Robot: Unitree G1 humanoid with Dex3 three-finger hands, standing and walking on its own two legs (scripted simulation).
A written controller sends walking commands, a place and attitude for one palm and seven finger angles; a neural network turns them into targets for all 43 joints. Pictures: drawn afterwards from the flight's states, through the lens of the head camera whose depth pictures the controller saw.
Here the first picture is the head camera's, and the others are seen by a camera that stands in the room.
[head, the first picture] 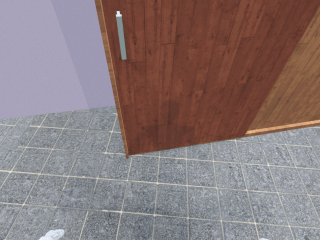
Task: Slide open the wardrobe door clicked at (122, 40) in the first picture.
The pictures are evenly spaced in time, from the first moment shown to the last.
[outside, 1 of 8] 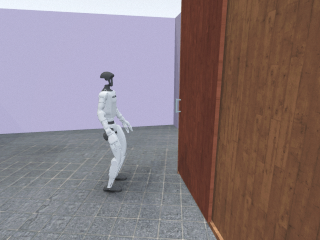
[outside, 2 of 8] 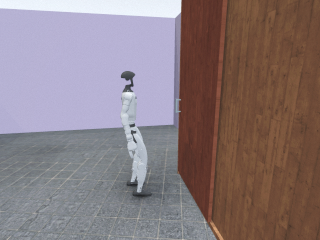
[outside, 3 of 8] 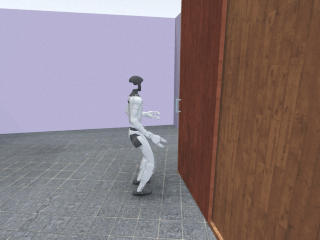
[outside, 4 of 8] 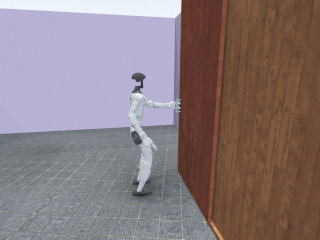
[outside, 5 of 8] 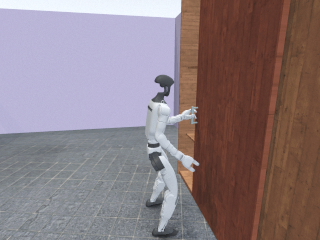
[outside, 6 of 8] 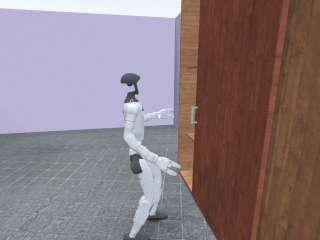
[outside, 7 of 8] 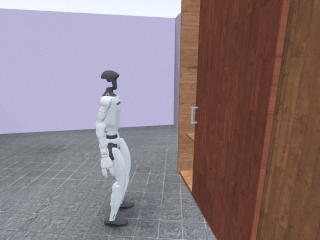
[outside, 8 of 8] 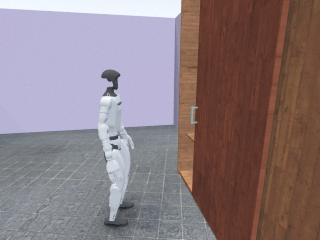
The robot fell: no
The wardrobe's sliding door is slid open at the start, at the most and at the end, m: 0.00 0.52 0.52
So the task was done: yes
